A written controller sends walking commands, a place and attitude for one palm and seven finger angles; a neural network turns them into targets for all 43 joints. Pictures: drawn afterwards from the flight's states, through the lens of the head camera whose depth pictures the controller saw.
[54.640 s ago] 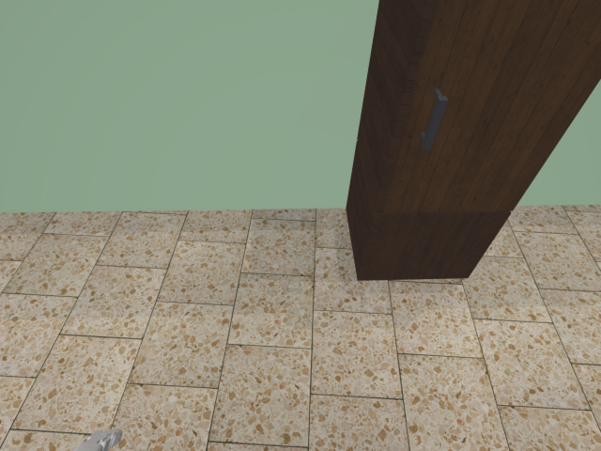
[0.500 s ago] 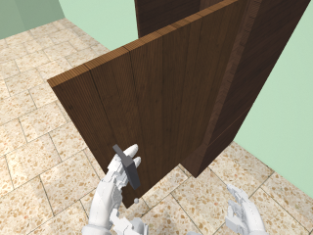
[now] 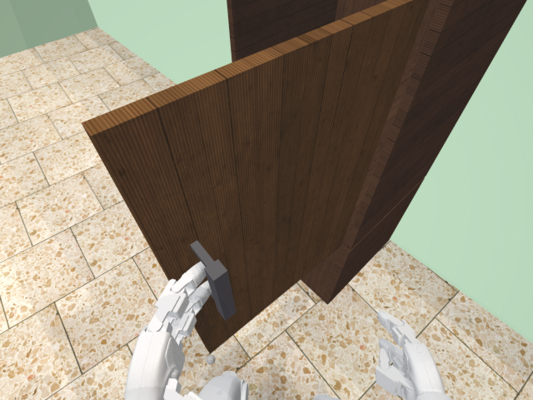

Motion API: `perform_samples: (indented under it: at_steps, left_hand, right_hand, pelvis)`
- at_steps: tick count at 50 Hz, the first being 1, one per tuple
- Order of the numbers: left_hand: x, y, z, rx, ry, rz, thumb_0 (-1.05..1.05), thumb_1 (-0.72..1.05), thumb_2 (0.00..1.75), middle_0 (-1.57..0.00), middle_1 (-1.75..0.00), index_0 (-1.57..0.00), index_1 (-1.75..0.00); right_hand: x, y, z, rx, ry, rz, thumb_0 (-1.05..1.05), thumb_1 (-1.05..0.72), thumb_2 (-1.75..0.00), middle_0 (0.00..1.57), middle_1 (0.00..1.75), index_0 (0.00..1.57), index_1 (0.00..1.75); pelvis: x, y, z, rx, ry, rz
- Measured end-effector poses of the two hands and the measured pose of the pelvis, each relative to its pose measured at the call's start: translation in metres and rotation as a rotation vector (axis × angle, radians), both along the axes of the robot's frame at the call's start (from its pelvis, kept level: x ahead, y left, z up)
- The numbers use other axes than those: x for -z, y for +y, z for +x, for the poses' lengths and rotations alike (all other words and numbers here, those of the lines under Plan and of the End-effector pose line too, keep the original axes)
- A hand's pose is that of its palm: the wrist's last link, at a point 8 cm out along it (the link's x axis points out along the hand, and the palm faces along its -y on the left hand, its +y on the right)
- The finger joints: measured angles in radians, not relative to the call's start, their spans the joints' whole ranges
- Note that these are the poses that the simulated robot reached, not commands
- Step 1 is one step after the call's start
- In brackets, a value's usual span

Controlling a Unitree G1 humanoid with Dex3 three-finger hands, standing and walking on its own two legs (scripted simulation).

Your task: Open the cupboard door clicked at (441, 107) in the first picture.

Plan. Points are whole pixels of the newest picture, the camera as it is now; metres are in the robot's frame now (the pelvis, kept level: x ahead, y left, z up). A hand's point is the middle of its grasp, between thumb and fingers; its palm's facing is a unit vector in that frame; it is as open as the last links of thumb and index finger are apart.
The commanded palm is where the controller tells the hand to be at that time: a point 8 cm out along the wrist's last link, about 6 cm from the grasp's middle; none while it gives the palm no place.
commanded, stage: slide the hand sideways off the handle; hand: left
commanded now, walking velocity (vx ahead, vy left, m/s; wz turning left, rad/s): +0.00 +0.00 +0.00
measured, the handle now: (213, 282) +0.26 +0.09 +0.08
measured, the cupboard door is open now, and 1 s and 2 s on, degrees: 86 85 85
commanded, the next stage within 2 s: draw the hand back to the body in 0.46 s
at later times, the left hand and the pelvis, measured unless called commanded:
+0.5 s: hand out of the picture +0.12 +0.12 +0.07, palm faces -0.01 -1.00 +0.00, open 16.1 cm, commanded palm +0.09 +0.17 +0.08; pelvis -0.01 -0.01 -0.01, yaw +1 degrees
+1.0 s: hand (99, 378) +0.14 +0.17 +0.13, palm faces -0.01 -1.00 -0.05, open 16.3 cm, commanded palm +0.10 +0.23 +0.15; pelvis +0.00 +0.01 +0.02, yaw +1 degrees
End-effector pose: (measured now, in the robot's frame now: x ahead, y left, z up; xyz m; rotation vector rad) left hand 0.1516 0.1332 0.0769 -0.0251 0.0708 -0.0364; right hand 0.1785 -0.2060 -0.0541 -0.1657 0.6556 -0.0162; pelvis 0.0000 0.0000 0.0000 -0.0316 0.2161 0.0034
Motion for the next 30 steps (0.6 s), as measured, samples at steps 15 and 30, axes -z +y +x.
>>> perform_samples:
  at_steps: [15, 30]
  left_hand:
    - [-0.007, 0.024, -0.034, -0.093, 0.008, 0.011, -0.02, -0.38, 0.36, -0.17, -0.3, -0.19, -0.32]
    - [0.0, 0.043, -0.048, -0.037, -0.018, 0.011, -0.01, -0.48, 0.31, -0.15, -0.3, -0.15, -0.3]
  right_hand:
    - [0.001, -0.011, 0.018, 0.016, -0.047, -0.005, 0.01, -0.9, -0.9, 0.2, 0.3, 0.2, 0.3]
    - [0.006, -0.019, 0.003, 0.063, -0.056, -0.035, 0.01, -0.9, -0.9, 0.2, 0.3, 0.2, 0.3]
  pelvis:
    - [0.006, -0.008, -0.002, -0.016, 0.005, 0.002]
    - [0.014, -0.011, -0.017, -0.022, 0.0, -0.02]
